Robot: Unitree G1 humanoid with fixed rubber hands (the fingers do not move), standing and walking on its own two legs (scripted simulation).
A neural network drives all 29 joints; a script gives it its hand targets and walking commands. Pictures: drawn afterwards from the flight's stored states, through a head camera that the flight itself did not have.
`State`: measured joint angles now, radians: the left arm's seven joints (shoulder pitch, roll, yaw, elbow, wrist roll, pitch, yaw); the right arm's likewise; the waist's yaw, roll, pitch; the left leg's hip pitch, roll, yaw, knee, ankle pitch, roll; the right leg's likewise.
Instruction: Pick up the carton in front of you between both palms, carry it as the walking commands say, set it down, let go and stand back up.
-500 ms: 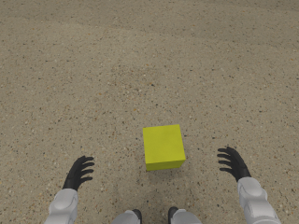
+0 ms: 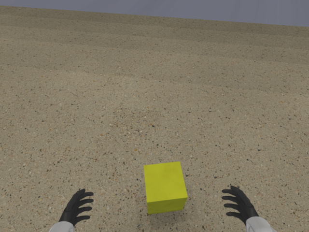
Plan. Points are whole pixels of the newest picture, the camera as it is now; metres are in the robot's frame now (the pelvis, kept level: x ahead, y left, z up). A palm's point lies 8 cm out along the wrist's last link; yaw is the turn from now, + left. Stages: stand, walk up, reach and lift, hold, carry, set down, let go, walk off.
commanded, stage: let go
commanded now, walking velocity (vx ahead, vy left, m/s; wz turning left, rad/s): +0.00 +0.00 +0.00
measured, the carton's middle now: (163, 188) +0.44 -0.05 -0.65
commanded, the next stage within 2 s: stand in 0.12 s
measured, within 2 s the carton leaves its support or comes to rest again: neither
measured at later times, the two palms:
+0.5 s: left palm out of the picture +0.14 +0.29 -0.09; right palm (270, 224) +0.14 -0.29 -0.08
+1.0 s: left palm out of the picture +0.12 +0.30 -0.10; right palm out of the picture +0.13 -0.29 -0.09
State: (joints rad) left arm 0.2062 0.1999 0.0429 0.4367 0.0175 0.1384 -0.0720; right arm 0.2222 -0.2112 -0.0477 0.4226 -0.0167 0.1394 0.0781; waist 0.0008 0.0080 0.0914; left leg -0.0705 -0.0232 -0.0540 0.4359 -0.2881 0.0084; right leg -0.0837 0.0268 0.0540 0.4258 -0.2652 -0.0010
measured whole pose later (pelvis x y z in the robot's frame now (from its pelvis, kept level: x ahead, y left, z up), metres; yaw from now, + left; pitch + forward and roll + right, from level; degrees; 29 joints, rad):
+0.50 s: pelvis +0.01 +0.00 -0.01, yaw +1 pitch +0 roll -1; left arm 0.18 0.33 0.04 0.73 0.04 0.01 0.02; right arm 0.22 -0.34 -0.05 0.68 -0.04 0.01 -0.01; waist 0.00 0.00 0.00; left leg -0.19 -0.02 -0.06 0.52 -0.34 0.01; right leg -0.19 0.03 0.03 0.50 -0.31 0.00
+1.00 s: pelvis +0.01 +0.00 +0.00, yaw +1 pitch -1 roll +0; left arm 0.15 0.35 0.03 0.87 0.03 0.00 0.02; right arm 0.19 -0.36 -0.02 0.80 -0.03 0.00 -0.03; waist 0.00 0.00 0.01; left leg -0.13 -0.02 -0.06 0.45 -0.29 0.01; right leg -0.13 0.02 0.03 0.43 -0.27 0.00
